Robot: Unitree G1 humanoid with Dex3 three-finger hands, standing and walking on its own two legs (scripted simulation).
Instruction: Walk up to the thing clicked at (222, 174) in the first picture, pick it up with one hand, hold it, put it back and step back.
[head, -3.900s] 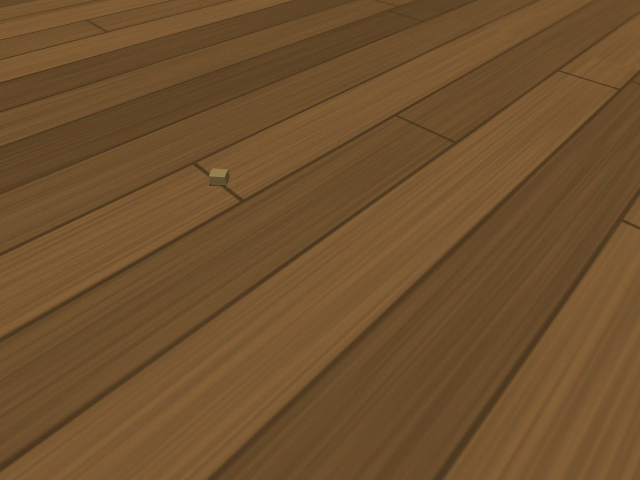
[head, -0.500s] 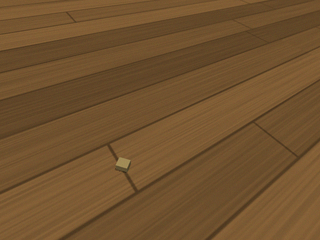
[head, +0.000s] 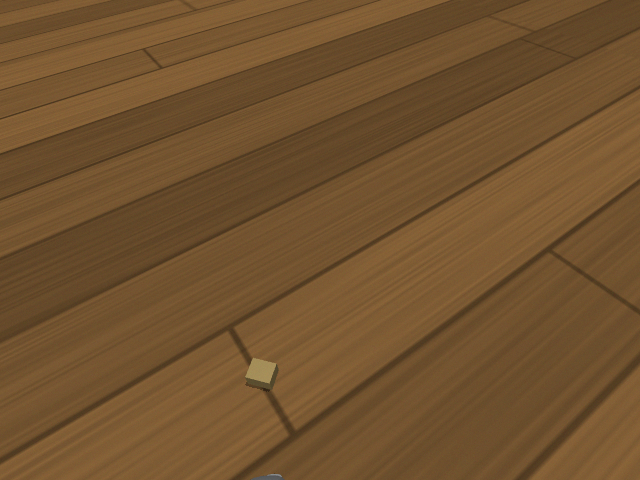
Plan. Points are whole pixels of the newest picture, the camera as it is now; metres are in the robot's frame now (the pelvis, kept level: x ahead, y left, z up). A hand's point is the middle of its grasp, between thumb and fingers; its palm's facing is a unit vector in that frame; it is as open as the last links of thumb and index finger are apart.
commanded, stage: walk up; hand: left
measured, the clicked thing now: (262, 373) +0.57 +0.25 -0.74
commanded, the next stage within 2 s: stand in 1.78 s
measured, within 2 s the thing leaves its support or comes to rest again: neither
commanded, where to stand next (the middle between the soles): +0.20 +0.02 m, yaw +1 degrees
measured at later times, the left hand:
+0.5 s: hand out of the picture +0.15 +0.32 -0.16, palm faces -0.05 -0.93 -0.37, open 7.4 cm
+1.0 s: hand (158, 426) +0.24 +0.27 -0.14, palm faces -0.02 -0.94 -0.33, open 7.4 cm
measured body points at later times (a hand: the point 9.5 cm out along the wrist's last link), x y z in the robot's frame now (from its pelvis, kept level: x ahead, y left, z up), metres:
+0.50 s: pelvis +0.10 +0.04 -0.01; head +0.13 +0.05 +0.44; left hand +0.16 +0.36 -0.14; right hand +0.18 -0.28 -0.11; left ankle +0.15 +0.14 -0.73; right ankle +0.15 -0.10 -0.72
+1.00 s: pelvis +0.13 +0.03 +0.01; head +0.14 +0.03 +0.46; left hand +0.24 +0.32 -0.12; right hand +0.22 -0.28 -0.12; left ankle +0.15 +0.14 -0.73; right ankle +0.15 -0.10 -0.73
